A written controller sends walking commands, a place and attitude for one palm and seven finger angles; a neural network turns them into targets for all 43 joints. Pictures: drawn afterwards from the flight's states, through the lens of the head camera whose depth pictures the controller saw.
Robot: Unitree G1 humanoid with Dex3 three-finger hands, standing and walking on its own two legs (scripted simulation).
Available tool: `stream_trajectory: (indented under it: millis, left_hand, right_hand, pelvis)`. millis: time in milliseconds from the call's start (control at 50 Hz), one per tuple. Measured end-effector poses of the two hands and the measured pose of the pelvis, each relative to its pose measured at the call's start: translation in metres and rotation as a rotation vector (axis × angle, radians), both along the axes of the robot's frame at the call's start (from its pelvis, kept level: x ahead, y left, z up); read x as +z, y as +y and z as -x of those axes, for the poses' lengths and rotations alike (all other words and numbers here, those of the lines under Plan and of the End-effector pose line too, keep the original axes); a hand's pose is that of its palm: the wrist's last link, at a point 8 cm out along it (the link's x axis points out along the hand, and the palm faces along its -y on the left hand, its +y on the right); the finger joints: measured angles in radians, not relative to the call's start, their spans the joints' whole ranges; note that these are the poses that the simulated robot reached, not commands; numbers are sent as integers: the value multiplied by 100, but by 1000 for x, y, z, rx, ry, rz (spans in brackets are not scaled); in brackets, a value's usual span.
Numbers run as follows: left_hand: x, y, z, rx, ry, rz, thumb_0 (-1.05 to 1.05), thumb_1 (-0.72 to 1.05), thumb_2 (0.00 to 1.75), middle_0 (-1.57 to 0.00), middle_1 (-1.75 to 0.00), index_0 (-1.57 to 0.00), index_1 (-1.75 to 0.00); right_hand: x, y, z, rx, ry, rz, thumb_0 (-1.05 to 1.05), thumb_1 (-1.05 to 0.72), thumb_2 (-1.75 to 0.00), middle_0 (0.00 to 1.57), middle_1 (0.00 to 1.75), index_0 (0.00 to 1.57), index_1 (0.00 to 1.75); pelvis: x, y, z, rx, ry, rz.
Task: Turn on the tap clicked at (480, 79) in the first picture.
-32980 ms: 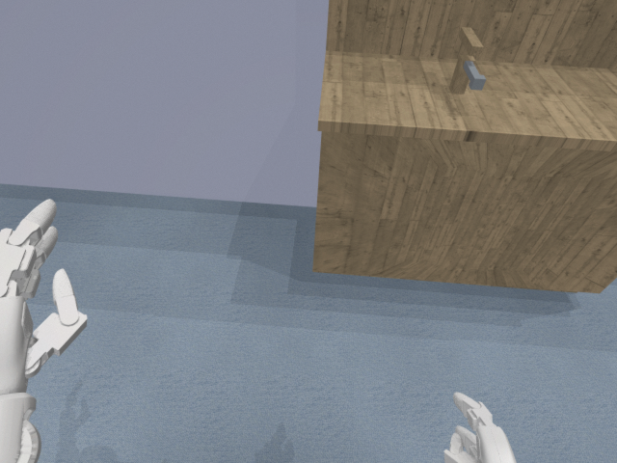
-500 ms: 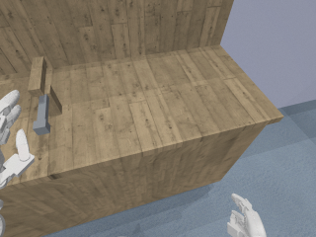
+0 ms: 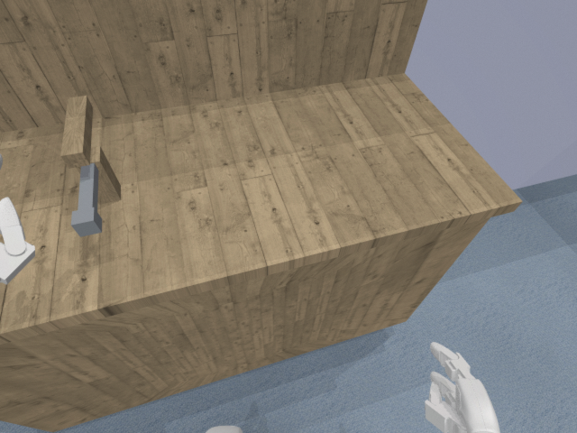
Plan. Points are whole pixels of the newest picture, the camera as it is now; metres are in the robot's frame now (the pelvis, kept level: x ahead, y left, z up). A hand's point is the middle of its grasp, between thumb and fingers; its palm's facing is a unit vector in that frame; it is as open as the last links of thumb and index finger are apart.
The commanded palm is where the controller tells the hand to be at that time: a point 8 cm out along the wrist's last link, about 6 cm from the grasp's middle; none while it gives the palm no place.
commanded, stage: come to a stop and stand still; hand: left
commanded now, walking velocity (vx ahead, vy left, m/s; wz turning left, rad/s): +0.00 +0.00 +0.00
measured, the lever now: (87, 222) +0.35 +0.32 +0.07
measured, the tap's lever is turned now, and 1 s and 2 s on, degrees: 0 0 0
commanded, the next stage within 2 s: look again from close up in 1.10 s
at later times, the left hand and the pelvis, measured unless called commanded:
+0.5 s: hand out of the picture +0.20 +0.32 +0.17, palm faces +0.41 -0.84 -0.34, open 7.4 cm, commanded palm +0.14 +0.35 +0.18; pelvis -0.01 +0.07 +0.01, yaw +1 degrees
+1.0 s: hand out of the picture +0.23 +0.31 +0.17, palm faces +0.39 -0.84 -0.37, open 7.4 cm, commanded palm +0.17 +0.34 +0.18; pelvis +0.02 +0.06 +0.01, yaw +1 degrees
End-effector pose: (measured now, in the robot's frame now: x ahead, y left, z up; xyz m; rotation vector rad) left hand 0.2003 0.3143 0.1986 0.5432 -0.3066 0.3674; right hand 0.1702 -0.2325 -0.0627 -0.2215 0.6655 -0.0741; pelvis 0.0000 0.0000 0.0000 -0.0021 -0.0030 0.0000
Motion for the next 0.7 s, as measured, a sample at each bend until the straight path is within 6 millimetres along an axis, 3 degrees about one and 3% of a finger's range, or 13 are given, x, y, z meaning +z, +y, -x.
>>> stream_trajectory:
  millis: [100,160,240,340,480,580,700]
  left_hand:
    - [-24,-25,23,-117,76,74,2,89,90,-21,-30,-21,-30]
    - [-28,-13,37,-107,68,89,2,88,90,-21,-30,-22,-30]
    - [-23,19,46,-25,0,99,2,88,90,-22,-30,-22,-30]
    - [-17,43,43,34,-76,125,2,88,90,-21,-30,-21,-30]
    - [-18,42,39,-19,-43,107,2,89,90,-20,-30,-21,-30]
    - [-18,49,39,-8,-20,87,2,88,90,-21,-30,-21,-30]
    - [-18,54,31,29,-26,111,2,88,90,-21,-30,-21,-30]
  right_hand:
    - [2,1,16,-65,-26,13,1,-90,-90,21,30,20,30]
    - [3,12,27,-77,-4,41,1,-90,-90,21,30,20,30]
    - [4,34,35,-50,25,56,1,-90,-90,20,30,20,30]
    - [6,69,32,10,9,24,2,-90,-90,20,30,20,30]
    - [10,104,18,51,-35,-36,1,-90,-90,21,30,20,30]
    - [10,110,11,62,-23,-34,1,-90,-90,21,30,21,30]
    - [9,101,2,63,4,-5,1,-90,-90,21,30,21,30]
  pelvis:
    - [-1,15,6,6,-18,14]
    - [0,23,9,7,-28,19]
    - [3,36,11,11,-36,24]
    - [5,52,16,15,-38,23]
    - [5,66,15,18,-35,25]
    - [7,69,8,22,-29,29]
    - [9,69,-1,27,-24,28]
